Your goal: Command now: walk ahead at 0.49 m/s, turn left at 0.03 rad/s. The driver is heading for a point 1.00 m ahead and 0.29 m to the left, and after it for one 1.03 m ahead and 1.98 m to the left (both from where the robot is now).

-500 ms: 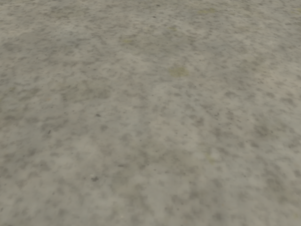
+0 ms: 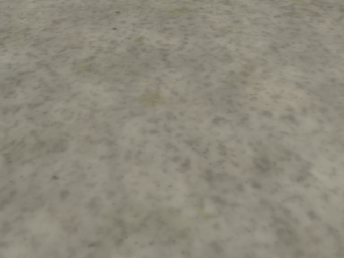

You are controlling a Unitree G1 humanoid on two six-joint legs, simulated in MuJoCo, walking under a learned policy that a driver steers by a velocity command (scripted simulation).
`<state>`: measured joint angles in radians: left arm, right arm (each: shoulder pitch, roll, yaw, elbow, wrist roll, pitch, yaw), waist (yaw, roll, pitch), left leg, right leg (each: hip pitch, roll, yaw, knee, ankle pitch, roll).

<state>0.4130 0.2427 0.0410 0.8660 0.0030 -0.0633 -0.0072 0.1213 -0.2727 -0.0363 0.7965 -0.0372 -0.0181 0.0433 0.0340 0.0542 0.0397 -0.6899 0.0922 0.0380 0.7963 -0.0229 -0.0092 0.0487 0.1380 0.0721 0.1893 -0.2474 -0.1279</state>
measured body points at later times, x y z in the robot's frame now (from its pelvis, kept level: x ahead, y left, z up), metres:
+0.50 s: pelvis +0.25 +0.03 +0.00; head +0.29 +0.05 +0.45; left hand +0.36 +0.30 -0.12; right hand +0.33 -0.24 -0.13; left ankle +0.25 +0.08 -0.74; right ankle +0.39 -0.12 -0.68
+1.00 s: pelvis +0.33 -0.01 +0.00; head +0.37 -0.02 +0.45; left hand +0.28 +0.28 -0.09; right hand +0.58 -0.20 -0.13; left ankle +0.23 +0.08 -0.66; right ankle +0.40 -0.08 -0.74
